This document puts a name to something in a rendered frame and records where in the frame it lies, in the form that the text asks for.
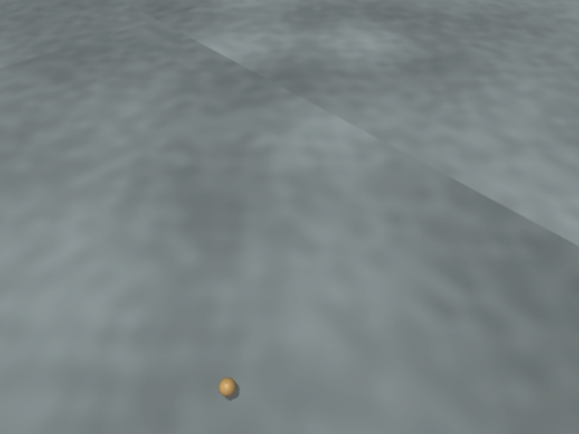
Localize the ball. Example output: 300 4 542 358
219 377 236 396

